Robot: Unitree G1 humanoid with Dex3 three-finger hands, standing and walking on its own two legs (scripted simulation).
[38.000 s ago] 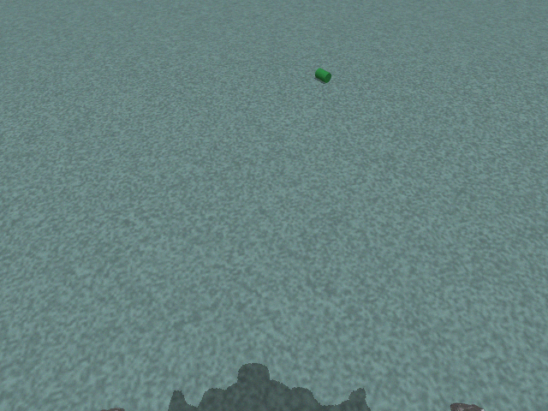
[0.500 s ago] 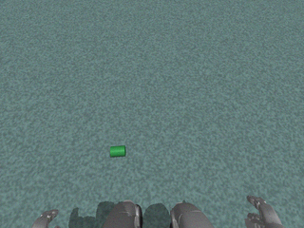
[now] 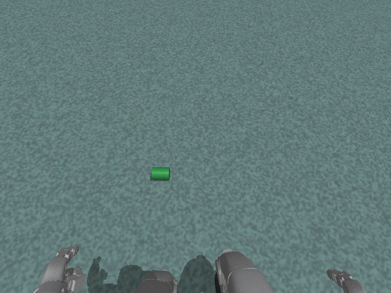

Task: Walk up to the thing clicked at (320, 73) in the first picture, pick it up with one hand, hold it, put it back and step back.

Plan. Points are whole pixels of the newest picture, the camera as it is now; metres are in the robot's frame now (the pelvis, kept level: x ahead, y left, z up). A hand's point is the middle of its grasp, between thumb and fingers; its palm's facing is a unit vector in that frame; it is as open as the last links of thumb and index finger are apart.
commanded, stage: step back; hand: left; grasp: from above
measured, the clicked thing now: (160, 173) +0.68 +0.17 -0.72
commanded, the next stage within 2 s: none
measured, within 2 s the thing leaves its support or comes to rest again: neither
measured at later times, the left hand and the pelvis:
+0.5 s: hand out of the picture -0.09 +0.23 -0.13, palm faces -0.06 -0.90 -0.43, open 7.4 cm; pelvis -0.17 -0.04 +0.01, yaw -5 degrees
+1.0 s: hand out of the picture -0.25 +0.22 -0.15, palm faces -0.07 -0.91 -0.41, open 7.4 cm; pelvis -0.35 -0.05 -0.01, yaw -5 degrees
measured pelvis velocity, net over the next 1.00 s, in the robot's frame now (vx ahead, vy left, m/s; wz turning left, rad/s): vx -0.35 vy -0.05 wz -0.09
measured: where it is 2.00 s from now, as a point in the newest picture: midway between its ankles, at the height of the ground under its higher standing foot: outside the picture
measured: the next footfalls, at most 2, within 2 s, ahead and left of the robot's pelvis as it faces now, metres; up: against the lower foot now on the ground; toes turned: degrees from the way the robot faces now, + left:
right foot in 0.32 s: -0.12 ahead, -0.16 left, +0.00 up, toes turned -4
left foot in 0.66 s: -0.20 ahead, +0.09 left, +0.00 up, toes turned -2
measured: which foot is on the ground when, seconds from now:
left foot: down 0.00-0.34, up 0.36-0.64, down 0.66-1.00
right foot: up 0.00-0.30, down 0.32-0.70, up 0.72-0.98, down 1.00-1.00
